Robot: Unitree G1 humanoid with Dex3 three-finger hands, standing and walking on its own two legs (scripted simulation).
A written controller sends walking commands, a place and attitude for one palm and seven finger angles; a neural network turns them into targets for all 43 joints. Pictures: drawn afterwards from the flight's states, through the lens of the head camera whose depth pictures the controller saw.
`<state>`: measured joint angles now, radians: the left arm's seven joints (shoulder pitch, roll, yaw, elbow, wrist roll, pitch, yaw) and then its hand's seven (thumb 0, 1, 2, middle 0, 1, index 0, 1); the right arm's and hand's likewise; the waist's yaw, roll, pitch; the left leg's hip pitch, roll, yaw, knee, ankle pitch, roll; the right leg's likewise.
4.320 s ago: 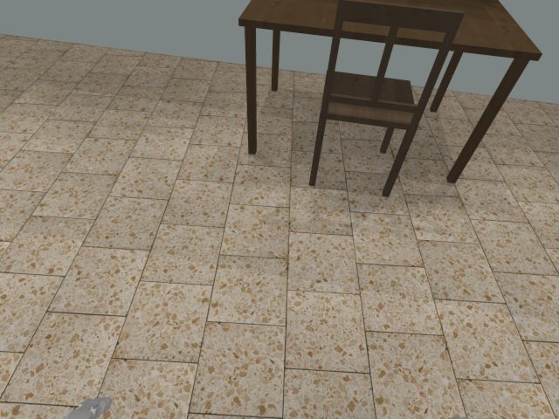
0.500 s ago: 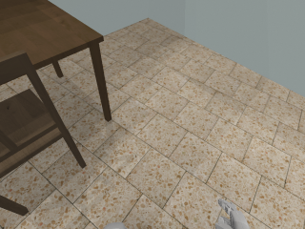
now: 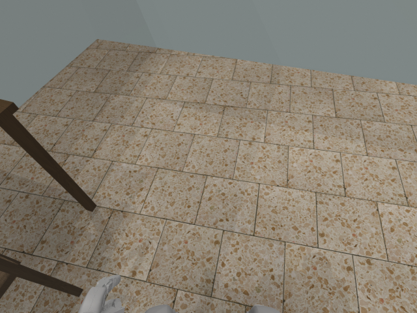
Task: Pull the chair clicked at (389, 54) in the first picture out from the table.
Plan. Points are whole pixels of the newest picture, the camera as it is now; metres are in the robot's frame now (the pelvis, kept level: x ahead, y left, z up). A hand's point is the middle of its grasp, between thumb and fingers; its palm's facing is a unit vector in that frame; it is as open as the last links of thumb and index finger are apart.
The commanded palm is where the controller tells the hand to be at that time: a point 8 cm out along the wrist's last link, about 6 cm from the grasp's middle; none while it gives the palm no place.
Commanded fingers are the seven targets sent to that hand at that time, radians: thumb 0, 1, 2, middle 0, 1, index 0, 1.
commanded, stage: turn to face it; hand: left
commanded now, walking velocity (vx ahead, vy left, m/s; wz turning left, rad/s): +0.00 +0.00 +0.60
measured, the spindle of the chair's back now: out of the picture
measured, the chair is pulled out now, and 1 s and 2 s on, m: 0.00 0.00 0.00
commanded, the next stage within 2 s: take the last steps up to it in 1.94 s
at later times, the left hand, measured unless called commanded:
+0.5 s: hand out of the picture +0.01 +0.25 -0.16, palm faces +0.29 -0.93 -0.21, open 7.3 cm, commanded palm none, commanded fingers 0.00 0.90 0.90 -0.20 -0.30 -0.20 -0.30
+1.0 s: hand out of the picture -0.03 +0.16 -0.12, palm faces +0.54 -0.79 -0.29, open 7.3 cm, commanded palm none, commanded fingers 0.00 0.90 0.90 -0.20 -0.30 -0.20 -0.30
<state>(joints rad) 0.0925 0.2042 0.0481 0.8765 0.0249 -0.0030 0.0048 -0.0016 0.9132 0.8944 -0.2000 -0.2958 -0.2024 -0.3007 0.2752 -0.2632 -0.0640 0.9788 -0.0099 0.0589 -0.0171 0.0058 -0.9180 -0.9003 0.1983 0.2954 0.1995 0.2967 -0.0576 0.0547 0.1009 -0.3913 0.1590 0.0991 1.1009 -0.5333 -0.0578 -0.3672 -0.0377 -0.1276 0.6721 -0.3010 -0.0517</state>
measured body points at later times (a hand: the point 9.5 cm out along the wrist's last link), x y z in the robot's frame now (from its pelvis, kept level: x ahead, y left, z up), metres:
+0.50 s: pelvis +0.00 +0.03 +0.02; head +0.03 +0.07 +0.46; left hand +0.00 +0.29 -0.15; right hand +0.10 -0.20 -0.12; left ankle +0.00 +0.11 -0.72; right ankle +0.02 -0.13 -0.64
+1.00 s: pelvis -0.02 -0.06 +0.02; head +0.01 -0.08 +0.47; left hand -0.06 +0.20 -0.10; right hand +0.18 -0.25 -0.14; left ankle -0.07 +0.07 -0.64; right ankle +0.05 -0.15 -0.72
